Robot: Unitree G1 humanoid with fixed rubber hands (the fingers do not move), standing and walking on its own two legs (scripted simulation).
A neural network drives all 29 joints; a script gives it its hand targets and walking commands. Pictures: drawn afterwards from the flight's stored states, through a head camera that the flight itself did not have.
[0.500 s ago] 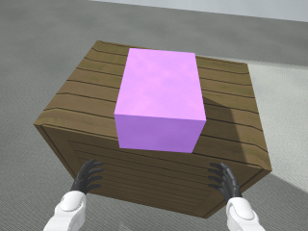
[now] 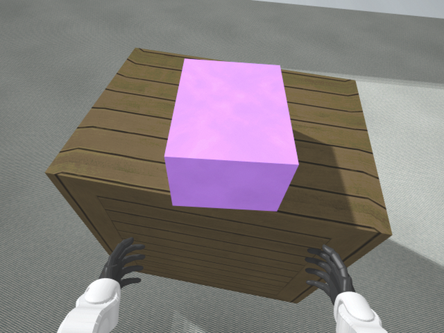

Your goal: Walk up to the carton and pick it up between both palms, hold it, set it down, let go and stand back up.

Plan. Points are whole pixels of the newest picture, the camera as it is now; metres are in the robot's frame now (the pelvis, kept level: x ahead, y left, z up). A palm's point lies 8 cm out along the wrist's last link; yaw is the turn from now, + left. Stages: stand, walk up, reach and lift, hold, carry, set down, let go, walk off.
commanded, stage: set down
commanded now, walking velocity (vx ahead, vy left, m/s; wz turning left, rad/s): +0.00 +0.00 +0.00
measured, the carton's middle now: (228, 132) +0.53 +0.01 +0.03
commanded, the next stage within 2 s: let go in 0.96 s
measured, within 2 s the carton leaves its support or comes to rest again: neither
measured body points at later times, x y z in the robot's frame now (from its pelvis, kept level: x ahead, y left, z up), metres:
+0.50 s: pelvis +0.02 +0.00 +0.00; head +0.06 +0.01 +0.44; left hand +0.18 +0.21 -0.08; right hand +0.18 -0.21 -0.09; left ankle +0.01 +0.12 -0.75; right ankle +0.01 -0.11 -0.75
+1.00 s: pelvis +0.02 +0.00 -0.01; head +0.07 +0.02 +0.44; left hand +0.17 +0.22 -0.12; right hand +0.19 -0.21 -0.11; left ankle +0.01 +0.12 -0.75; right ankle +0.01 -0.11 -0.75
